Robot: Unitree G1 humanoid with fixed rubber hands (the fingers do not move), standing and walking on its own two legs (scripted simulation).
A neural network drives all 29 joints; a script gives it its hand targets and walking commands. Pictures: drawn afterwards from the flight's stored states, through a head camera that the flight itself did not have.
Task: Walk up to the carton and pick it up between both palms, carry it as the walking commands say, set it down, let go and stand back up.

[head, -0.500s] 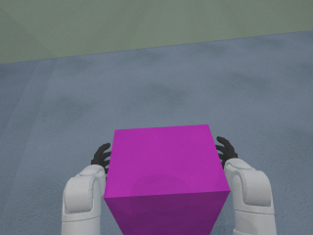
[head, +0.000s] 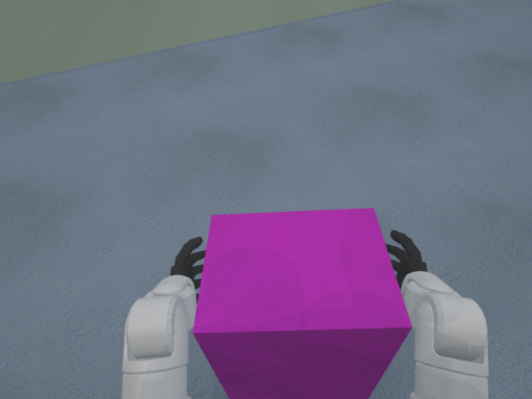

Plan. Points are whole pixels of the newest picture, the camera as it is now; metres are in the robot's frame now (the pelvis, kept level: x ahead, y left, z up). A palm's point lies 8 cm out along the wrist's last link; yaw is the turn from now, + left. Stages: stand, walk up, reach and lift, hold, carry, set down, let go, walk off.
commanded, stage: carry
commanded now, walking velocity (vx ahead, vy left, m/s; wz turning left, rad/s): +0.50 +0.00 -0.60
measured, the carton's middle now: (295, 315) +0.24 +0.00 -0.01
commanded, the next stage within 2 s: none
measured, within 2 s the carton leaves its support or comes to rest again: neither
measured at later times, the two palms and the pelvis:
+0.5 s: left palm (265, 96) +0.65 +0.06 +0.08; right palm (426, 127) +0.54 -0.23 +0.10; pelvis +0.36 +0.01 +0.03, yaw -24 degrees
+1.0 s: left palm (373, 49) +0.93 -0.20 +0.04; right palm (505, 77) +0.78 -0.48 +0.05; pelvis +0.63 -0.20 +0.00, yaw -34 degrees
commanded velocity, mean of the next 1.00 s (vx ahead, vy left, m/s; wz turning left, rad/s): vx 0.50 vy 0.00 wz -0.60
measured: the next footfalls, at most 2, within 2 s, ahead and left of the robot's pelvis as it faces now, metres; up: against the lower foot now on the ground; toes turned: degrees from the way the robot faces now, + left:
left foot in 0.36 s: +0.47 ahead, +0.09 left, +0.00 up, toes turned -9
right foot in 0.88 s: +0.69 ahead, -0.30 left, +0.00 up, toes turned -40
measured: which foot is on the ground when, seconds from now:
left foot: up 0.00-0.34, down 0.36-0.90, up 0.92-1.00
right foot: down 0.00-0.38, up 0.40-0.86, down 0.88-1.00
